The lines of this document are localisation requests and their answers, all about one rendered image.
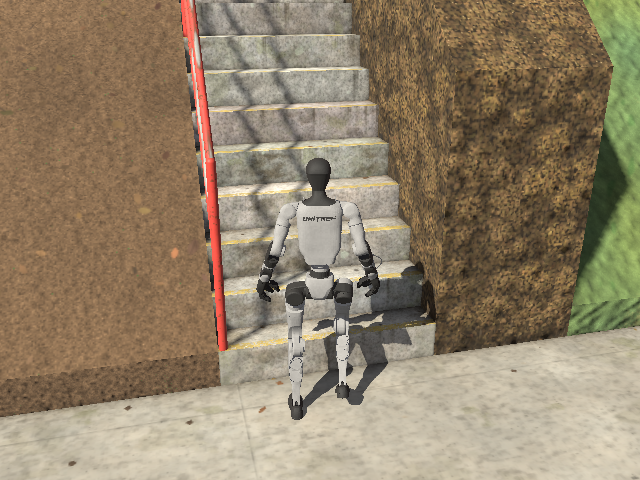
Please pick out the right robot foot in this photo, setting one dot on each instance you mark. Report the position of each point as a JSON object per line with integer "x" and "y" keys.
{"x": 342, "y": 390}

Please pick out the robot left thigh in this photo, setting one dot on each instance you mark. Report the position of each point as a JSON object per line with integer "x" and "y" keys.
{"x": 295, "y": 294}

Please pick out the robot right hand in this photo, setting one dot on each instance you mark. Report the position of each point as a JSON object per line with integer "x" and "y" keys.
{"x": 364, "y": 281}

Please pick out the robot left forearm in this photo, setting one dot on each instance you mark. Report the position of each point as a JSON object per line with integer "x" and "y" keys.
{"x": 268, "y": 266}

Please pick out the left robot upper arm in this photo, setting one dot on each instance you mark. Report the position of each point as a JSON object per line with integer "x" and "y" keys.
{"x": 287, "y": 211}

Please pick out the right robot upper arm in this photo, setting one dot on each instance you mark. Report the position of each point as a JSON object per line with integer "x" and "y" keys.
{"x": 351, "y": 211}

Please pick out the robot left hand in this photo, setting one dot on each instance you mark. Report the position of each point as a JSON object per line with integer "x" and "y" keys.
{"x": 261, "y": 286}

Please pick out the robot right forearm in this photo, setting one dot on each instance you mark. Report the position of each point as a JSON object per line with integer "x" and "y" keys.
{"x": 368, "y": 264}

